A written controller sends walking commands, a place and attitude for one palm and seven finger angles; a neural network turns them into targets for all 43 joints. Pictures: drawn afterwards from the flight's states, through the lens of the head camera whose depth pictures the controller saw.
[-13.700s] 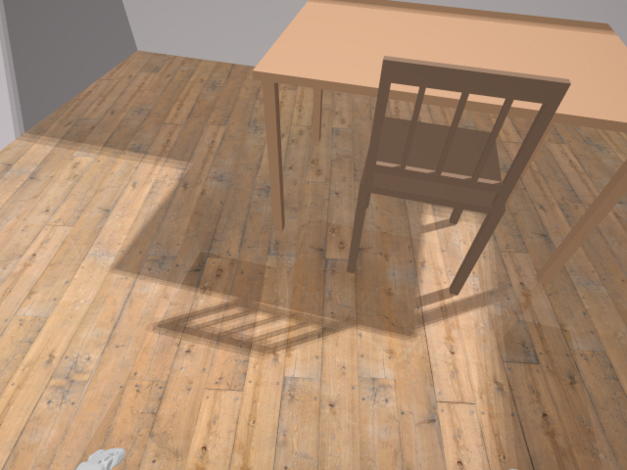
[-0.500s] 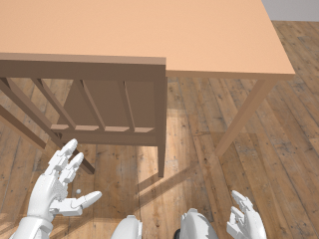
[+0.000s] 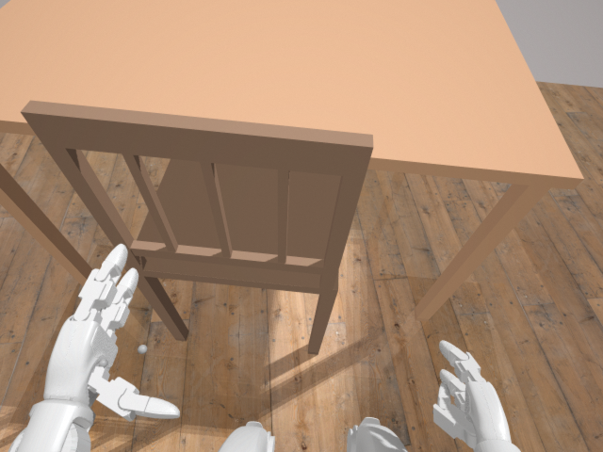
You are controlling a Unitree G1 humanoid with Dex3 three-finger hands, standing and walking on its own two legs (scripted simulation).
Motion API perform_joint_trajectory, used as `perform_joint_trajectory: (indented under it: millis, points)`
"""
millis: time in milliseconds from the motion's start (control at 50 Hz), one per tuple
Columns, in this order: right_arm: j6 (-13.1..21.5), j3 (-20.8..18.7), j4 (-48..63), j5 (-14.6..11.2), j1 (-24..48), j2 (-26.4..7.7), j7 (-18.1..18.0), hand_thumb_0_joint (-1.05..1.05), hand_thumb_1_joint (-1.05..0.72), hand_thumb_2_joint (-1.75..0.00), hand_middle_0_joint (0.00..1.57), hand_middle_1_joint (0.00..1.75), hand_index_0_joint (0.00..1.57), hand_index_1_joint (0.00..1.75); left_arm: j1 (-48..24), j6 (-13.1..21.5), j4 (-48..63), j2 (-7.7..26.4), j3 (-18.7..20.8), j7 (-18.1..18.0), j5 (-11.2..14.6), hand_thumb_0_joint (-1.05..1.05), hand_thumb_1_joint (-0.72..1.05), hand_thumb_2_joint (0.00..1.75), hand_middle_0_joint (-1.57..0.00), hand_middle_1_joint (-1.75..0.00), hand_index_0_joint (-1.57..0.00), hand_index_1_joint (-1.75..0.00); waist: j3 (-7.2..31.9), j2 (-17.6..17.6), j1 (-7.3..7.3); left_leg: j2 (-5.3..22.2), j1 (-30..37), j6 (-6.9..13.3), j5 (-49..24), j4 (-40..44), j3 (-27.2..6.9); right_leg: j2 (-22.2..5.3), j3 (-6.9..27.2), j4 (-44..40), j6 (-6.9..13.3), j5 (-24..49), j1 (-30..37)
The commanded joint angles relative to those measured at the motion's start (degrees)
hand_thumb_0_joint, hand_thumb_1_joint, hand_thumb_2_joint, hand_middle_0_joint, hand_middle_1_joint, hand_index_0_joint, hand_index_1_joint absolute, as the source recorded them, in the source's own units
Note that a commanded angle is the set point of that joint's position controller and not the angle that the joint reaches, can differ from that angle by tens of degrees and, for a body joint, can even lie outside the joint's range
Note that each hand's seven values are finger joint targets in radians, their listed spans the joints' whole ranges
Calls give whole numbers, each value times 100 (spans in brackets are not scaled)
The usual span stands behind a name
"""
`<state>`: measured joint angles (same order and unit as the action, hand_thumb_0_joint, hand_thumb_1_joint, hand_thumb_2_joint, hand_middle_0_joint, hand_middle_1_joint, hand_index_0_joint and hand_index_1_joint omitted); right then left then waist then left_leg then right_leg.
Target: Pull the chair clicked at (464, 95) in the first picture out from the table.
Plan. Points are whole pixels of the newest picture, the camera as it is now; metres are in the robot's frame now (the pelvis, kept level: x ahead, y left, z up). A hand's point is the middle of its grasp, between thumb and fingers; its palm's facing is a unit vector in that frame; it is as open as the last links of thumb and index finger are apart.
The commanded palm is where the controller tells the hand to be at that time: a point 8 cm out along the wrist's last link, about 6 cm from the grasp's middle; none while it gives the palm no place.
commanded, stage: raise the hand toward the chair's back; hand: left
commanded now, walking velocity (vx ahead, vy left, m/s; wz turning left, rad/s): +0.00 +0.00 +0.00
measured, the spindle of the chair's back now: (218, 213) +0.46 +0.16 -0.01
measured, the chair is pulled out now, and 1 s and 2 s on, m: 0.00 0.00 0.00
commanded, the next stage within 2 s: aim the fingers beside a spindle in 0.76 s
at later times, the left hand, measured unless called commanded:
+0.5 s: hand (154, 321) +0.26 +0.19 +0.05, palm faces -0.03 -1.00 -0.06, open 16.9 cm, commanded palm +0.24 +0.25 +0.05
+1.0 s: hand (175, 330) +0.25 +0.17 +0.04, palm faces -0.02 -1.00 -0.07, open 16.9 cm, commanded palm +0.23 +0.23 +0.05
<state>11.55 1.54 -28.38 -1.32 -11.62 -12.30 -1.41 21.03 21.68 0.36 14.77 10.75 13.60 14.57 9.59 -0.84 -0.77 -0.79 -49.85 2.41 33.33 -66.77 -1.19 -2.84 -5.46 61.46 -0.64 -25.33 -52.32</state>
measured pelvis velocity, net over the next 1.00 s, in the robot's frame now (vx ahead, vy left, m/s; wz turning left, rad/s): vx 0.01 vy -0.03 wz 0.01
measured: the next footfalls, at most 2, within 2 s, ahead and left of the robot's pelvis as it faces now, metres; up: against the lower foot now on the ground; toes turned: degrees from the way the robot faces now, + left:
none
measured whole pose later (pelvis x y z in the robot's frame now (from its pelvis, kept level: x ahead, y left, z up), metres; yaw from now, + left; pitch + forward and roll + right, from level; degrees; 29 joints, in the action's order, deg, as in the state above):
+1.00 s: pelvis +0.01 -0.03 +0.00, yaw +0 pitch +17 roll -1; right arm 11.0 0.9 -31.1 -1.6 -12.5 -14.3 -2.0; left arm 14.7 22.8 -8.2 15.3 12.5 17.6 16.2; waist 8.7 -1.5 -1.4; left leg 0.4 -48.9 -0.3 32.7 -64.7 -2.3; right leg -1.7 -6.5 61.4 1.9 -26.1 -52.3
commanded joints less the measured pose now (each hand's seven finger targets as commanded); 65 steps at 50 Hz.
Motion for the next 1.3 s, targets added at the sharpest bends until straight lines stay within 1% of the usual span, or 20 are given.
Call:
perform_joint_trajectory:
  millis: [0,80,100,160,220,280,300,340,400,460,540,640,700,800,900,960,1080,1120,1200,1280]
  points:
    - [257,-423,911,-80,-37,-1065,-152,0,-90,-90,20,30,20,30,-509,63,1165,780,234,312,-17,0,-50,30,-6,-8,-6,-8,1006,-464,-87,104,796,-332,-1795,1436,-364,257,-19,-615,243,491,925]
    - [317,-409,795,-2,-100,-984,-172,0,-90,-90,20,30,20,30,-702,343,1657,1086,771,125,166,0,-50,30,-6,-8,-6,-8,1447,-531,48,160,1283,-485,-2906,1370,-472,288,-46,-492,239,935,1033]
    - [316,-399,758,12,-146,-941,-162,0,-90,-90,20,30,20,30,-656,420,1657,957,749,88,208,0,-50,30,-6,-8,-6,-8,1501,-616,54,161,1370,-511,-3156,1350,-461,286,-53,-485,236,1050,1057]
    - [305,-408,616,10,-132,-951,-118,0,-90,-90,20,30,20,30,-636,498,1228,766,646,70,203,0,-50,30,-6,-8,-6,-8,1205,-576,-30,182,1221,-551,-3107,1301,-460,277,-99,-459,223,999,889]
    - [250,-431,590,-23,-147,-1043,-100,0,-90,-90,20,30,20,30,-591,254,708,717,477,277,119,0,-50,30,-6,-8,-6,-8,1116,-559,-96,186,1093,-521,-3015,1292,-405,260,-85,-531,208,995,871]
    - [218,-451,684,-88,-142,-1097,-111,0,-90,-90,20,30,20,30,-452,-55,491,710,420,517,160,0,-50,30,-6,-8,-6,-8,1205,-293,-73,158,1018,-434,-2926,1372,-349,269,-52,-683,205,1102,1193]
    - [227,-464,718,-96,-149,-1095,-112,0,-90,-90,20,30,20,30,-430,-97,625,756,471,555,200,0,-50,30,-6,-8,-6,-8,1368,-390,-28,149,1097,-429,-3069,1387,-333,256,-40,-697,199,1222,1314]
    - [253,-483,749,-76,-154,-1069,-113,0,-90,-90,20,30,20,30,-494,-58,1029,963,689,512,277,0,-50,30,-6,-8,-6,-8,1625,-461,43,137,1235,-418,-3323,1381,-298,242,-8,-717,192,1480,1527]
    - [292,-479,696,-27,-152,-979,-107,0,-90,-90,20,30,20,30,-522,243,1332,1067,926,256,359,0,-50,30,-6,-8,-6,-8,1624,-395,72,124,1199,-420,-3363,1357,-286,264,-2,-680,210,1621,1607]
    - [294,-482,555,8,-154,-929,-71,0,-90,-90,20,30,20,30,-542,550,1125,893,861,33,301,0,-50,30,-6,-8,-6,-8,1303,-458,15,132,1044,-433,-3144,1306,-250,251,-15,-617,214,1450,1360]
    - [244,-482,530,-15,-134,-998,-45,0,-90,-90,20,30,20,30,-503,527,507,691,546,132,154,0,-50,30,-6,-8,-6,-8,1024,-312,-107,95,657,-310,-2402,1259,-139,216,50,-677,206,1173,1264]
    - [232,-477,688,-84,-74,-1037,-124,0,-90,-90,20,30,20,30,-659,300,689,918,590,454,253,0,-50,30,-6,-8,-6,-8,1342,-205,-94,26,521,-163,-1985,1268,-40,168,273,-913,171,1153,1768]
    - [259,-453,675,-64,-49,-966,-162,0,-90,-90,20,30,20,30,-711,424,1008,1086,819,348,312,0,-50,30,-6,-8,-6,-8,1507,-217,-30,26,580,-145,-2168,1244,-40,176,316,-886,182,1381,1982]
    - [290,-427,522,-37,-8,-869,-147,0,-90,-90,20,30,20,30,-731,678,678,869,778,157,318,0,-50,30,-6,-8,-6,-8,1133,-203,-90,9,343,-154,-1832,1140,1,162,379,-912,155,1056,1758]
    - [264,-425,519,-76,-33,-978,-138,0,-90,-90,20,30,20,30,-936,470,99,712,438,399,212,0,-50,30,-6,-8,-6,-8,972,-7,-222,2,83,-116,-1508,1038,28,116,519,-1004,129,715,1617]
    - [272,-428,577,-82,-26,-1013,-172,0,-90,-90,20,30,20,30,-1184,434,249,952,621,516,265,0,-50,30,-6,-8,-6,-8,1222,-55,-154,-12,69,-101,-1544,1006,41,86,617,-1011,128,750,1807]
    - [333,-435,463,-34,-36,-947,-180,0,-90,-90,20,30,20,30,-1425,748,437,1201,995,301,326,0,-50,30,-6,-8,-6,-8,1509,-88,-66,17,83,-112,-1853,917,29,117,586,-804,153,1126,1922]
    - [325,-448,456,-39,-15,-913,-132,0,-90,-90,20,30,20,30,-1114,772,273,1007,907,270,299,0,-50,30,-6,-8,-6,-8,1498,-224,-13,5,127,-134,-1933,967,46,112,516,-733,167,1260,1890]
    - [260,-458,471,-50,-19,-970,-71,0,-90,-90,20,30,20,30,-1025,567,-38,641,450,355,224,0,-50,30,-6,-8,-6,-8,1369,-167,-108,10,104,-128,-1894,991,26,124,406,-681,153,1229,1637]
    - [223,-464,524,-59,-20,-1045,-103,0,-90,-90,20,30,20,30,-1356,489,-37,769,445,367,189,0,-50,30,-6,-8,-6,-8,1197,9,-173,21,-71,-110,-1583,946,-12,130,420,-689,152,812,1374]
